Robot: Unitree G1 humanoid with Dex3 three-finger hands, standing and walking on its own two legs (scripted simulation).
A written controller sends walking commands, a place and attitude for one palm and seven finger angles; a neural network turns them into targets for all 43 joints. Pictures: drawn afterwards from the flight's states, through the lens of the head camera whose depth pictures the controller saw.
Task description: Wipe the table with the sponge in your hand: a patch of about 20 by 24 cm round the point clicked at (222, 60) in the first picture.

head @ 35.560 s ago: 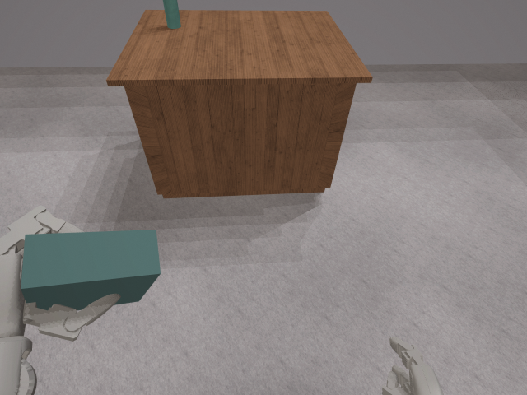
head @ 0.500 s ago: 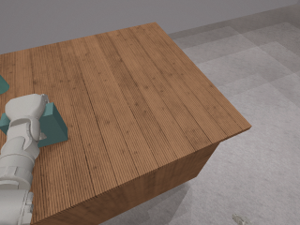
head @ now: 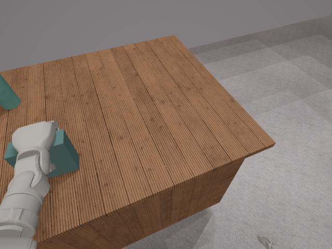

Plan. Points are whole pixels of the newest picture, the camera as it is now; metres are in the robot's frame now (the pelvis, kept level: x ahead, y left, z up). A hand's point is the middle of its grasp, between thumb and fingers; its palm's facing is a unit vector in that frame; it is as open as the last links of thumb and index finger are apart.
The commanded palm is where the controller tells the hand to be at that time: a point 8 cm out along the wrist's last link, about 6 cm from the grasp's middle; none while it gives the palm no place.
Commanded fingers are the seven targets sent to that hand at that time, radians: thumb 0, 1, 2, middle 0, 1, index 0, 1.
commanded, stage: wipe back along the first lane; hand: left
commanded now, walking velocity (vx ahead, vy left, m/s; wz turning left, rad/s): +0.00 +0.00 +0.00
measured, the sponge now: (49, 161) +0.32 +0.35 -0.01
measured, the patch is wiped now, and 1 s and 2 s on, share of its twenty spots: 1.00 1.00 1.00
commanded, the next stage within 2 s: lift the sponge slowly off the table in 1.08 s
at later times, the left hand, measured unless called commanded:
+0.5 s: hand (46, 166) +0.29 +0.32 +0.03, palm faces -0.05 -0.04 -1.00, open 9.6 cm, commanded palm +0.25 +0.31 +0.07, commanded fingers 0.00 0.10 1.30 -1.20 -1.60 -1.20 -1.60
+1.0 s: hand (47, 183) +0.24 +0.30 +0.04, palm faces -0.01 -0.07 -1.00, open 9.5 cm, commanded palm +0.20 +0.29 +0.07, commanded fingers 0.00 0.10 1.30 -1.20 -1.60 -1.20 -1.60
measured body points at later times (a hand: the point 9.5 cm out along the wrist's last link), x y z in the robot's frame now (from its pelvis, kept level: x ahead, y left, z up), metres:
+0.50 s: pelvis +0.01 +0.00 +0.00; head +0.02 -0.03 +0.45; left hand +0.28 +0.32 +0.09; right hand +0.19 -0.24 -0.11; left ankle -0.01 +0.08 -0.73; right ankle -0.01 -0.12 -0.73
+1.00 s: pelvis +0.01 +0.00 +0.00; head +0.00 -0.03 +0.45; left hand +0.24 +0.30 +0.09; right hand +0.22 -0.22 -0.09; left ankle -0.01 +0.08 -0.73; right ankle -0.01 -0.12 -0.73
